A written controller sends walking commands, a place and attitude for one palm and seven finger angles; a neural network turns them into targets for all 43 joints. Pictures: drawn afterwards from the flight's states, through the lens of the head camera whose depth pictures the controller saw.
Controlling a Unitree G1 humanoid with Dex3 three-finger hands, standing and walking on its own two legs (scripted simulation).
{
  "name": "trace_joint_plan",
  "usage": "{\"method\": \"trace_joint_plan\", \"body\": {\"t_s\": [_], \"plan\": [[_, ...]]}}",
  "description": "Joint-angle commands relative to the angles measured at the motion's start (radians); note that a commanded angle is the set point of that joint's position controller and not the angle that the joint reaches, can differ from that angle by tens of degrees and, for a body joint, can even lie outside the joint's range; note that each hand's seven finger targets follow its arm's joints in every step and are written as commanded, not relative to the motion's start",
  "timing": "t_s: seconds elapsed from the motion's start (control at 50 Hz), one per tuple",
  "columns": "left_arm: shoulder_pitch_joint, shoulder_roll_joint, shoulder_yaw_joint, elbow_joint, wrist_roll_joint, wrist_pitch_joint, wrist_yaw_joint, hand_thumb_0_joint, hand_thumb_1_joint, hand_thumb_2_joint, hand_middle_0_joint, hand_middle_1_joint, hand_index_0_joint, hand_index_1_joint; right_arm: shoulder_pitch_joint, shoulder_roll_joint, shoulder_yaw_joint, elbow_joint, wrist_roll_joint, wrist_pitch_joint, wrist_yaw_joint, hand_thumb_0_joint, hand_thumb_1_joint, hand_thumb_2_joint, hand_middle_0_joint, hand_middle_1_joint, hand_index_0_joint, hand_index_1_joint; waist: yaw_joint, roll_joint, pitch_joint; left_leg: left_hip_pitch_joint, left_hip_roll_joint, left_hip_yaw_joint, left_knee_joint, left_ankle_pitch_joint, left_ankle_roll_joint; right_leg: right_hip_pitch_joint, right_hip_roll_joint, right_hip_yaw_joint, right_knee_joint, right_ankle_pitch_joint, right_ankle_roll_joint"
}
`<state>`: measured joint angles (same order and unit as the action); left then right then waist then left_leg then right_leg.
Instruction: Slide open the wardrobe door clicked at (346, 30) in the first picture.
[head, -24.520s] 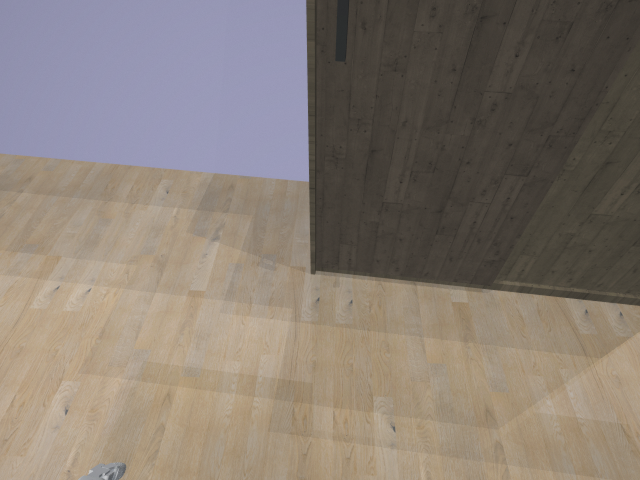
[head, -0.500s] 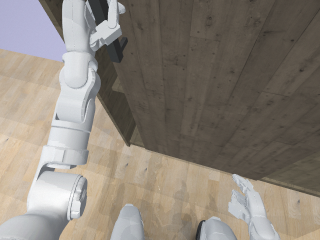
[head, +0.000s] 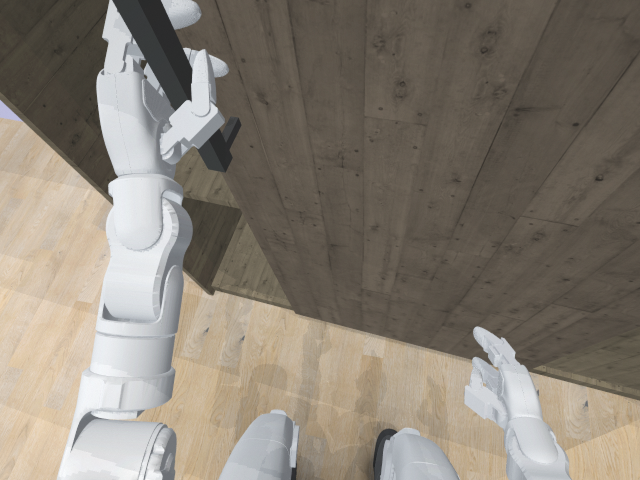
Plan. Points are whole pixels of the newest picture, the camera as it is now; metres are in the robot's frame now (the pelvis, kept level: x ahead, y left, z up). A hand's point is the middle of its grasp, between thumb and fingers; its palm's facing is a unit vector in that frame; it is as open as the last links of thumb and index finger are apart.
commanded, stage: step sideways, sliding the door along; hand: left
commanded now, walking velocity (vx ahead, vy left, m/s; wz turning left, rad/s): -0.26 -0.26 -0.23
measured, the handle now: (188, 61) +0.44 +0.16 +0.23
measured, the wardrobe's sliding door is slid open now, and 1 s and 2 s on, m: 0.30 0.56 0.56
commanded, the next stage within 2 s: stop walking and hold the door there in 0.68 s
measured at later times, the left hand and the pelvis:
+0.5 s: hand (541, 166) +0.35 -0.12 +0.22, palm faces -0.10 -0.99 -0.04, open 6.3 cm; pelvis -0.04 -0.16 +0.00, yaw -5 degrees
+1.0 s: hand (527, 155) +0.36 -0.12 +0.21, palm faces +0.31 -0.91 -0.28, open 6.0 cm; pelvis -0.09 -0.31 +0.00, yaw -10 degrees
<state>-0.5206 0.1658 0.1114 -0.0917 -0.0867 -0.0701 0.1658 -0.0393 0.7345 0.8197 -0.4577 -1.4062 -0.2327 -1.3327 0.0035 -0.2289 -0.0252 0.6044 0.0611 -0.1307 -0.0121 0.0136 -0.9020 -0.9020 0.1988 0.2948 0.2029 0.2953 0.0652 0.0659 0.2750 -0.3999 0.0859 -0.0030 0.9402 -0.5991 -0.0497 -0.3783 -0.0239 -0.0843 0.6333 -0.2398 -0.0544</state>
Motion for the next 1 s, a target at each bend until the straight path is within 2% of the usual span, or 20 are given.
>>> {"method": "trace_joint_plan", "body": {"t_s": [0.0,0.04,0.06,0.08,0.12,0.3,0.32,0.36,0.4,0.46,0.5,0.52,0.56,0.6,0.76,0.78,0.82,0.84,0.9,0.98], "plan": [[-0.443,-0.017,-0.300,-0.503,0.045,-0.211,-0.102,0.000,0.900,0.900,-0.450,-1.400,-0.450,-1.400,-0.007,-0.024,-0.021,-0.149,-0.015,-0.021,0.003,0.000,-0.900,-0.900,0.200,0.300,0.200,0.300,-0.095,-0.278,-0.716,0.186,0.005,0.070,-0.331,0.309,-0.004,0.463,-0.189,0.194,0.015,1.147,-0.069],[-0.478,-0.054,-0.365,-0.498,0.032,-0.223,-0.124,0.000,0.900,0.900,-0.450,-1.400,-0.450,-1.400,0.009,-0.062,-0.055,-0.169,-0.014,-0.007,0.012,0.000,-0.900,-0.900,0.200,0.300,0.200,0.300,-0.115,-0.217,-0.740,0.527,0.186,-0.024,-0.454,0.803,0.080,0.171,-0.123,0.157,0.088,0.743,-0.007],[-0.461,-0.076,-0.388,-0.478,0.026,-0.216,-0.136,0.000,0.900,0.900,-0.450,-1.400,-0.450,-1.400,0.002,-0.101,-0.069,-0.196,-0.010,-0.005,0.025,0.000,-0.900,-0.900,0.200,0.300,0.200,0.300,-0.102,0.043,-0.732,0.732,0.403,-0.171,-0.452,1.331,0.181,-0.106,-0.036,0.115,0.236,0.109,0.050],[-0.481,-0.104,-0.382,-0.414,0.043,-0.206,-0.141,0.000,0.900,0.900,-0.450,-1.400,-0.450,-1.400,0.018,-0.102,-0.079,-0.200,-0.020,-0.001,0.055,0.000,-0.900,-0.900,0.200,0.300,0.200,0.300,-0.074,0.108,-0.736,0.807,0.460,-0.164,-0.417,1.544,0.239,-0.217,0.007,0.141,0.341,-0.279,0.052],[-0.614,-0.129,-0.399,-0.438,0.060,-0.214,-0.144,0.000,0.900,0.900,-0.450,-1.400,-0.450,-1.400,0.011,-0.079,-0.058,-0.205,-0.032,-0.012,0.074,0.000,-0.900,-0.900,0.200,0.300,0.200,0.300,-0.092,0.219,-0.671,0.674,0.470,-0.123,-0.409,1.365,0.240,-0.223,-0.045,0.184,0.402,-0.288,0.057],[-0.492,-0.085,-0.345,-0.315,0.057,-0.176,-0.129,0.000,0.900,0.900,-0.450,-1.400,-0.450,-1.400,0.020,-0.084,-0.049,-0.193,-0.013,-0.004,0.042,0.000,-0.900,-0.900,0.200,0.300,0.200,0.300,-0.105,0.193,-0.599,0.478,0.305,0.121,-0.306,1.052,0.095,0.115,0.032,-0.038,-0.036,0.011,0.094],[-0.479,-0.047,-0.314,-0.307,0.062,-0.183,-0.124,0.000,0.900,0.900,-0.450,-1.400,-0.450,-1.400,0.010,-0.070,-0.042,-0.189,0.002,-0.005,0.040,0.000,-0.900,-0.900,0.200,0.300,0.200,0.300,-0.094,0.128,-0.614,0.434,0.251,0.133,-0.230,0.928,0.104,0.189,0.024,-0.045,-0.135,0.163,0.097],[-0.425,0.041,-0.262,-0.283,0.076,-0.177,-0.105,0.000,0.900,0.900,-0.450,-1.400,-0.450,-1.400,-0.037,-0.012,-0.015,-0.184,0.002,-0.005,0.013,0.000,-0.900,-0.900,0.200,0.300,0.200,0.300,-0.076,-0.230,-0.585,0.116,0.052,0.178,0.017,0.110,0.036,0.335,-0.211,0.154,-0.181,1.047,0.014],[-0.369,0.037,-0.253,-0.368,0.064,-0.171,-0.104,0.000,0.900,0.900,-0.450,-1.400,-0.450,-1.400,-0.057,-0.014,-0.034,-0.170,-0.023,-0.014,-0.016,0.000,-0.900,-0.900,0.200,0.300,0.200,0.300,-0.034,-0.471,-0.659,-0.031,-0.024,0.000,0.178,-0.157,0.006,0.434,-0.305,0.332,-0.071,1.323,-0.125],[-0.387,0.073,-0.181,-0.394,0.064,-0.199,-0.082,0.000,0.900,0.900,-0.450,-1.400,-0.450,-1.400,-0.041,-0.001,-0.010,-0.100,-0.034,0.014,-0.019,0.000,-0.900,-0.900,0.200,0.300,0.200,0.300,-0.086,-0.266,-0.672,0.022,-0.006,0.063,-0.208,0.041,-0.011,0.509,-0.228,0.203,-0.012,1.231,-0.094],[-0.439,0.036,-0.222,-0.386,0.064,-0.222,-0.098,0.000,0.900,0.900,-0.450,-1.400,-0.450,-1.400,-0.023,-0.010,-0.035,-0.117,-0.042,0.046,-0.026,0.000,-0.900,-0.900,0.200,0.300,0.200,0.300,-0.103,-0.297,-0.729,0.262,0.030,0.106,-0.398,0.366,-0.005,0.373,-0.182,0.153,0.029,1.036,-0.056],[-0.492,-0.006,-0.281,-0.382,0.053,-0.227,-0.116,0.000,0.900,0.900,-0.450,-1.400,-0.450,-1.400,-0.009,-0.028,-0.050,-0.129,-0.039,0.046,-0.021,0.000,-0.900,-0.900,0.200,0.300,0.200,0.300,-0.123,-0.250,-0.735,0.459,0.130,0.050,-0.479,0.605,0.043,0.190,-0.150,0.131,0.077,0.803,-0.017],[-0.519,-0.067,-0.337,-0.304,0.042,-0.206,-0.144,0.000,0.900,0.900,-0.450,-1.400,-0.450,-1.400,0.000,-0.098,-0.082,-0.175,-0.024,0.042,0.015,0.000,-0.900,-0.900,0.200,0.300,0.200,0.300,-0.087,0.147,-0.733,0.745,0.516,-0.221,-0.459,1.434,0.244,-0.209,-0.018,0.127,0.388,-0.295,0.061],[-0.697,-0.119,-0.370,-0.344,0.042,-0.206,-0.152,0.000,0.900,0.900,-0.450,-1.400,-0.450,-1.400,-0.011,-0.091,-0.069,-0.168,-0.033,0.017,0.042,0.000,-0.900,-0.900,0.200,0.300,0.200,0.300,-0.099,0.192,-0.679,0.628,0.528,-0.197,-0.446,1.199,0.269,-0.258,-0.069,0.200,0.482,-0.279,0.060],[-0.661,-0.026,-0.275,-0.150,0.014,-0.123,-0.127,0.000,0.900,0.900,-0.450,-1.400,-0.450,-1.400,0.048,-0.133,-0.068,-0.147,0.001,0.009,0.025,0.000,-0.900,-0.900,0.200,0.300,0.200,0.300,-0.105,0.268,-0.593,0.438,0.321,0.112,-0.396,0.921,0.130,0.067,0.032,-0.042,0.108,-0.110,0.093],[-0.417,0.517,0.289,0.214,0.044,-0.109,-0.072,0.000,0.900,0.900,-0.450,-1.400,-0.450,-1.400,0.108,-0.181,-0.083,-0.071,-0.016,0.032,0.008,0.000,-0.900,-0.900,0.200,0.300,0.200,0.300,-0.057,0.286,-0.593,0.403,0.293,0.121,-0.367,0.929,0.113,0.083,0.063,-0.060,0.033,-0.090,0.108],[-0.509,0.448,0.177,0.110,0.058,-0.136,-0.098,0.000,0.900,0.900,-0.450,-1.400,-0.450,-1.400,0.112,-0.121,-0.057,-0.089,0.002,0.029,0.009,0.000,-0.900,-0.900,0.200,0.300,0.200,0.300,-0.057,0.022,-0.613,0.263,0.119,0.180,-0.060,0.595,0.098,0.276,-0.072,0.049,-0.243,0.367,0.065],[-0.465,0.592,0.295,0.195,0.068,-0.133,-0.083,0.000,0.900,0.900,-0.450,-1.400,-0.450,-1.400,0.073,-0.083,-0.041,-0.089,-0.005,0.034,-0.010,0.000,-0.900,-0.900,0.200,0.300,0.200,0.300,-0.048,-0.309,-0.598,-0.091,-0.002,0.168,0.144,0.002,0.023,0.457,-0.279,0.314,-0.186,0.866,-0.036],[-0.362,0.644,0.383,0.212,0.053,-0.094,-0.045,0.000,0.900,0.900,-0.450,-1.400,-0.450,-1.400,0.041,-0.104,-0.012,-0.075,-0.006,0.028,-0.056,0.000,-0.900,-0.900,0.200,0.300,0.200,0.300,-0.026,-0.321,-0.628,-0.247,-0.015,-0.026,0.276,-0.038,0.018,0.572,-0.339,0.393,-0.061,1.047,-0.129],[-0.304,0.706,0.475,0.383,0.064,-0.098,-0.028,0.000,0.900,0.900,-0.450,-1.400,-0.450,-1.400,0.067,-0.140,-0.006,-0.052,-0.025,0.054,-0.069,0.000,-0.900,-0.900,0.200,0.300,0.200,0.300,-0.044,-0.334,-0.635,-0.086,-0.066,0.040,-0.030,0.082,0.013,0.490,-0.308,0.255,-0.100,0.967,-0.077]]}}
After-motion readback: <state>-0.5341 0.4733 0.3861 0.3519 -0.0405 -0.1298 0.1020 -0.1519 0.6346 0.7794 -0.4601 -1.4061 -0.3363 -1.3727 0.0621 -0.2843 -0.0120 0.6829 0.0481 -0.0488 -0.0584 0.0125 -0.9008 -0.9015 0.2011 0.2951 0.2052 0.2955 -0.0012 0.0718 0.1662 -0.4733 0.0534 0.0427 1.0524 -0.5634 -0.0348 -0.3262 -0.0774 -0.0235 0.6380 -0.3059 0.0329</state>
